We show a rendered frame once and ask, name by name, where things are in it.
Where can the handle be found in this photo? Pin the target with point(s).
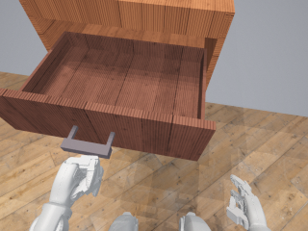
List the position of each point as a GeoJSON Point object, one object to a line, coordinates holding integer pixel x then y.
{"type": "Point", "coordinates": [88, 148]}

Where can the robot right shin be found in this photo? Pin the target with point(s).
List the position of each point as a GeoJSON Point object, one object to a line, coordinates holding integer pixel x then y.
{"type": "Point", "coordinates": [190, 214]}

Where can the cabinet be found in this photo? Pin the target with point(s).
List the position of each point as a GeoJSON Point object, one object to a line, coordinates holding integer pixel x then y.
{"type": "Point", "coordinates": [193, 23]}

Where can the robot left hand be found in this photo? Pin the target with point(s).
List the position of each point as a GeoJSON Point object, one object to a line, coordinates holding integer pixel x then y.
{"type": "Point", "coordinates": [85, 171]}

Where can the drawer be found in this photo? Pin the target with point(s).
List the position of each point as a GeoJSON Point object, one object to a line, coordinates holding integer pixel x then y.
{"type": "Point", "coordinates": [150, 94]}

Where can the robot left forearm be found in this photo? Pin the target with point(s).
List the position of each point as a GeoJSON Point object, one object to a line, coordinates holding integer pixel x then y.
{"type": "Point", "coordinates": [53, 217]}

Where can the robot right hand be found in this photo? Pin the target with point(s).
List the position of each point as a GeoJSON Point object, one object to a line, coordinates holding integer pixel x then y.
{"type": "Point", "coordinates": [250, 211]}

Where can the right robot thigh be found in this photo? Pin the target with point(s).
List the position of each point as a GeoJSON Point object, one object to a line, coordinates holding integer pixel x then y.
{"type": "Point", "coordinates": [192, 223]}

